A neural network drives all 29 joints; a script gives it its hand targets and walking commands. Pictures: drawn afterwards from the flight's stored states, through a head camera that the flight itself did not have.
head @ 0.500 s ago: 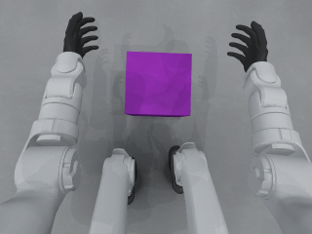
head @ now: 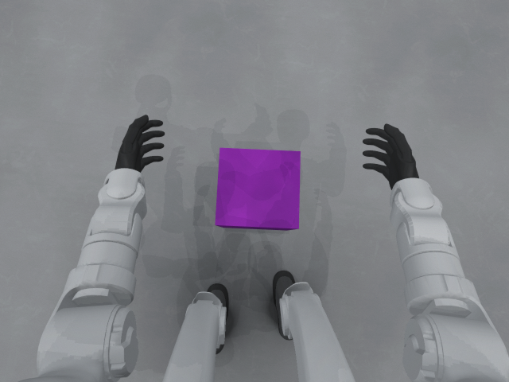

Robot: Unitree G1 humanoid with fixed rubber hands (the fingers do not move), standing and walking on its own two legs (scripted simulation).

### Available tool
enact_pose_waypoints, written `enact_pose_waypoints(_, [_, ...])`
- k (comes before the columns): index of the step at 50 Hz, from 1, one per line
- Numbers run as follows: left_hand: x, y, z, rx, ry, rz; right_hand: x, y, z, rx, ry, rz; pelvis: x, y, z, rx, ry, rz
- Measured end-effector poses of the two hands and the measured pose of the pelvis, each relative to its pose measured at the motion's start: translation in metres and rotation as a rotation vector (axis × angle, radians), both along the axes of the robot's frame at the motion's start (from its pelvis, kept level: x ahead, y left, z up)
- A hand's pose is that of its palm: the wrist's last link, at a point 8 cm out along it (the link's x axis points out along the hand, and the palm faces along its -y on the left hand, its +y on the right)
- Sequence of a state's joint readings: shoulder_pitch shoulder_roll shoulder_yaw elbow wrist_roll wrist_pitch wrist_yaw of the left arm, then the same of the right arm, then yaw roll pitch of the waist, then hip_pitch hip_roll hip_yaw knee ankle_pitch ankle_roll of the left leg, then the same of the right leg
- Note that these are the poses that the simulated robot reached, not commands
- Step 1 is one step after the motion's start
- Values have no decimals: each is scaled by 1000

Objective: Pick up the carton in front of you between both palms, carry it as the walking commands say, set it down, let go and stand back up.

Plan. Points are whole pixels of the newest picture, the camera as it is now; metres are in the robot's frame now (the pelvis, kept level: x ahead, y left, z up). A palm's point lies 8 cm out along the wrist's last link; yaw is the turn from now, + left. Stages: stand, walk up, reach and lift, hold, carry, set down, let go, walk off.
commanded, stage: let go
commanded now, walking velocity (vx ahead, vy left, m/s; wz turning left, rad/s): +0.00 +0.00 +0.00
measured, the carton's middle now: (257, 193) +0.44 -0.03 -0.55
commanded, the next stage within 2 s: stand in 1.06 s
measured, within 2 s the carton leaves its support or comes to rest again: neither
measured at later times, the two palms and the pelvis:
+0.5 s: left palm (44, 286) +0.28 +0.22 +0.01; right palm (471, 295) +0.25 -0.23 +0.01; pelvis +0.06 +0.00 +0.09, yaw -1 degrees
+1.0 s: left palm (3, 345) +0.23 +0.24 +0.04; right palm (480, 330) +0.22 -0.22 +0.03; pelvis +0.06 +0.01 +0.10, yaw -1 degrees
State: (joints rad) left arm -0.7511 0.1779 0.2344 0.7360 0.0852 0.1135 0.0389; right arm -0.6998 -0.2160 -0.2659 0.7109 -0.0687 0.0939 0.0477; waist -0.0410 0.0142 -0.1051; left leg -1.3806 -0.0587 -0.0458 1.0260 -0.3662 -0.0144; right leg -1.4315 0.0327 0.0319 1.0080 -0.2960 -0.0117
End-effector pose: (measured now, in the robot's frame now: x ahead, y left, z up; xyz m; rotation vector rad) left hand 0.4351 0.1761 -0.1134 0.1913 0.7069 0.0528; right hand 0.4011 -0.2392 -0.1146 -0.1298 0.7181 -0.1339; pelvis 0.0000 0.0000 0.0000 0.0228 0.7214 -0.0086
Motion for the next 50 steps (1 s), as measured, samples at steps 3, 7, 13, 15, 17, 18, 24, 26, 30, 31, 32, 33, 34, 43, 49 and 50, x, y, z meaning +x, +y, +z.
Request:
enact_pose_waypoints(3, [-24,6,14,9,25,6,-21,-4,15,-14,34,20,10,-2,16,-1,-49,-1])
enact_pose_waypoints(7, [-48,12,35,4,38,7,-44,-10,39,-16,52,26,22,-4,34,-3,-121,-3])
enact_pose_waypoints(13, [-75,20,67,-1,39,-3,-74,-11,73,-11,50,23,40,-5,55,-10,-220,-6])
enact_pose_waypoints(15, [-87,24,76,-3,42,-3,-86,-9,82,-9,54,22,45,-5,62,-13,-255,-7])
enact_pose_waypoints(17, [-100,28,84,-4,48,-2,-100,-6,92,-8,59,21,49,-4,68,-16,-294,-8])
enact_pose_waypoints(18, [-108,30,88,-5,51,-2,-107,-4,96,-8,62,21,51,-3,72,-18,-314,-8])
enact_pose_waypoints(24, [-151,45,115,-7,61,2,-149,5,124,-9,70,20,60,3,89,-27,-454,-8])
enact_pose_waypoints(26, [-163,51,123,-6,62,3,-161,7,133,-10,72,21,63,5,94,-31,-508,-9])
enact_pose_waypoints(30, [-184,61,138,-2,63,5,-178,12,144,-11,74,28,66,11,101,-37,-607,-11])
enact_pose_waypoints(31, [-188,63,140,-2,65,5,-181,13,145,-10,74,31,66,12,101,-38,-630,-12])
enact_pose_waypoints(32, [-192,65,143,-1,66,5,-183,14,147,-10,75,34,67,13,102,-39,-651,-12])
enact_pose_waypoints(33, [-195,67,145,-1,67,5,-184,15,148,-9,75,38,67,14,103,-39,-671,-13])
enact_pose_waypoints(34, [-198,68,147,0,69,4,-184,16,148,-8,75,41,66,15,103,-40,-689,-13])
enact_pose_waypoints(43, [-206,70,151,-6,85,5,-180,22,150,-6,81,57,62,18,101,-42,-796,-12])
enact_pose_waypoints(49, [-206,65,150,-9,90,6,-183,19,149,-10,93,56,62,15,101,-41,-817,-9])
enact_pose_waypoints(50, [-206,64,150,-9,88,10,-183,17,149,-17,100,51,62,14,101,-41,-817,-10])
